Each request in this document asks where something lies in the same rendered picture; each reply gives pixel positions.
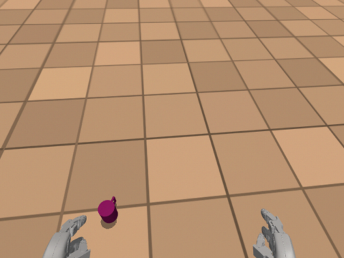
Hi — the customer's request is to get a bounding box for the right robot hand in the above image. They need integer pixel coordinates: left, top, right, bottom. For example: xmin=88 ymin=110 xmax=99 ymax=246
xmin=253 ymin=209 xmax=296 ymax=258

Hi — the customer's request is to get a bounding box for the left robot hand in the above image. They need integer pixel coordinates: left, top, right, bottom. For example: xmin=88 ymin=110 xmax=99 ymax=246
xmin=42 ymin=215 xmax=91 ymax=258

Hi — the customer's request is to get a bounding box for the mug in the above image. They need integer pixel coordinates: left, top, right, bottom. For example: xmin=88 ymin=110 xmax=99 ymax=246
xmin=98 ymin=196 xmax=118 ymax=223

